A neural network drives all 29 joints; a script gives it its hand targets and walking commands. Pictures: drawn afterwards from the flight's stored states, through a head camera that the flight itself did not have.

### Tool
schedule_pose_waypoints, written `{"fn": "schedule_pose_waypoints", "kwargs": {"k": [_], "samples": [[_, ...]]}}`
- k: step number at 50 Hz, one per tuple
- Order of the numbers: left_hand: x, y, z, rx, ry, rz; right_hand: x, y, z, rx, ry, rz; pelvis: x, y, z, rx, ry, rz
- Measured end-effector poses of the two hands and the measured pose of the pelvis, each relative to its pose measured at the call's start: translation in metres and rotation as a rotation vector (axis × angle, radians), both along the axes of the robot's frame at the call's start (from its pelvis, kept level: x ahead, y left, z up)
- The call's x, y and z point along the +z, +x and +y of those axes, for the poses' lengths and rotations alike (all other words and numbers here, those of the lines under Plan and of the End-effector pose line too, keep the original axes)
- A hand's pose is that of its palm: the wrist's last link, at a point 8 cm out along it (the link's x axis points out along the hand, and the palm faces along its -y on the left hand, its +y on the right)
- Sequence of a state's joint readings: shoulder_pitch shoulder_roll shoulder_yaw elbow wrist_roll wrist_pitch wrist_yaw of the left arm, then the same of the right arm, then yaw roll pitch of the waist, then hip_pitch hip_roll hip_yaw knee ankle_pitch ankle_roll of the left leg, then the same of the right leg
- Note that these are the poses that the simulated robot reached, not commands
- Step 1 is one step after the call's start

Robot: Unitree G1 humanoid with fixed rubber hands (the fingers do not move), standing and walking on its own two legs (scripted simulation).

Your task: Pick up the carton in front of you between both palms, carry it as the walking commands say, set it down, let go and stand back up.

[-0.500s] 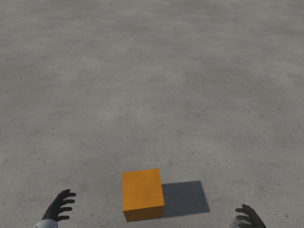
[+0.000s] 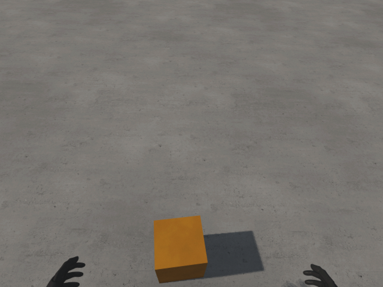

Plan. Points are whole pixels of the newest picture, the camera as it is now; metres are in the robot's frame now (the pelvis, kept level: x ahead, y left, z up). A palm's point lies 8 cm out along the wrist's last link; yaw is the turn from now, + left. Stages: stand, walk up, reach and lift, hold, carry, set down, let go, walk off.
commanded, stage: stand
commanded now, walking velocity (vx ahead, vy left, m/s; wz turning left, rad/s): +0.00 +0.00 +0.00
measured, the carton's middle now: (179, 249) +0.39 +0.05 -0.65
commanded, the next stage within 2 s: none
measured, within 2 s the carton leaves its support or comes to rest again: neither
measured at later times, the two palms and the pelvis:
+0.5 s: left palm out of the picture +0.09 +0.29 -0.09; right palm out of the picture +0.08 -0.31 -0.10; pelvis -0.01 -0.01 +0.01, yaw +0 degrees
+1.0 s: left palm out of the picture +0.07 +0.29 -0.10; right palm out of the picture +0.06 -0.32 -0.10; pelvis -0.02 -0.01 +0.01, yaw +0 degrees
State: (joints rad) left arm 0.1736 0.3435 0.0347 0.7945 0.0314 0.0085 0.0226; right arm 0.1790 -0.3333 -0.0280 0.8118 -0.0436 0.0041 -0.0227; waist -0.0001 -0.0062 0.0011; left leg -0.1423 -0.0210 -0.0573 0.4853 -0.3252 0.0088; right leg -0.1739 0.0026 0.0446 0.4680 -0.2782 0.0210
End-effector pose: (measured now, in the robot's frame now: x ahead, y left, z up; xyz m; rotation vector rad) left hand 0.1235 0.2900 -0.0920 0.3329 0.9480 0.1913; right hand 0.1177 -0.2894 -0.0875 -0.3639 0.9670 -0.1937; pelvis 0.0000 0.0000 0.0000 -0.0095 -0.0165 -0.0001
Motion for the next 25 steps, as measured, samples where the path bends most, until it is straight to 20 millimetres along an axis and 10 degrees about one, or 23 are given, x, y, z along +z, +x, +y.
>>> {"fn": "schedule_pose_waypoints", "kwargs": {"k": [25], "samples": [[-0.001,-0.034,0.004,0.027,0.024,0.096,-0.009,-0.040,-0.020,-0.038,-0.006,0.105,0.006,-0.012,-0.008,0.006,0.005,-0.026]]}}
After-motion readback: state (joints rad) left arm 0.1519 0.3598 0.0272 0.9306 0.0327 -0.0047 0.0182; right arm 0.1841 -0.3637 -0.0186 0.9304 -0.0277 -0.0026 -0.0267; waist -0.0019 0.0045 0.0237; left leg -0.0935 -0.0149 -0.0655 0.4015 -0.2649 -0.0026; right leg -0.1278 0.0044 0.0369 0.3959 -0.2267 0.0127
